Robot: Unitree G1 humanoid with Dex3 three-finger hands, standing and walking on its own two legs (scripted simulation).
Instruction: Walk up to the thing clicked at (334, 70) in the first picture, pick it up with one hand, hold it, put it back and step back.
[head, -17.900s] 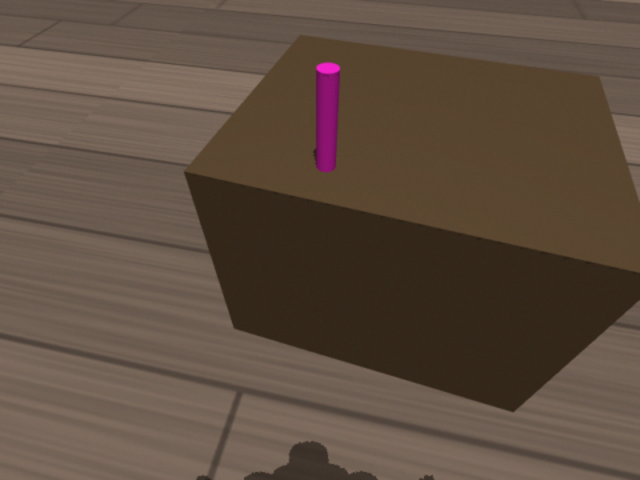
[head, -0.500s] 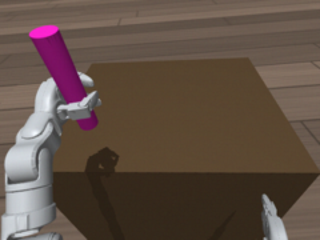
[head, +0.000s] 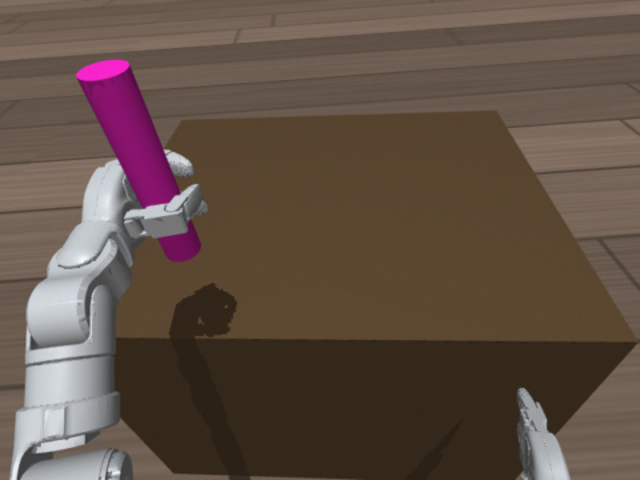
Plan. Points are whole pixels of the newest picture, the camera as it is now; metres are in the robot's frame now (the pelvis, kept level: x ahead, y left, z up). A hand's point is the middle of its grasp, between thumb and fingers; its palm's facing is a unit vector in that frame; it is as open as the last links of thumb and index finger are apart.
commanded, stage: crouch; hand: left
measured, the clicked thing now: (151, 176) +0.35 +0.18 +0.25
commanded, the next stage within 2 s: lower in 1.06 s
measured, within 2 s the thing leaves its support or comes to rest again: neither
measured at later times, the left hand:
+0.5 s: hand (195, 213) +0.42 +0.18 +0.15, palm faces +0.11 -0.99 +0.00, open 5.3 cm
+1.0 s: hand (205, 219) +0.44 +0.18 +0.11, palm faces +0.09 -1.00 +0.00, open 5.3 cm
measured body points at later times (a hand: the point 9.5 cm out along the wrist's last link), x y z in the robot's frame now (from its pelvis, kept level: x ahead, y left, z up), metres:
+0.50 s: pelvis +0.00 +0.00 +0.00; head +0.01 +0.00 +0.45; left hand +0.41 +0.23 +0.15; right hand +0.16 -0.26 -0.07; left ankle +0.02 +0.13 -0.73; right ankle +0.02 -0.13 -0.73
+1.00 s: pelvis +0.00 +0.01 -0.01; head +0.03 +0.01 +0.44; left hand +0.43 +0.23 +0.12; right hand +0.15 -0.26 -0.07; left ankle +0.02 +0.13 -0.73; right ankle +0.02 -0.13 -0.73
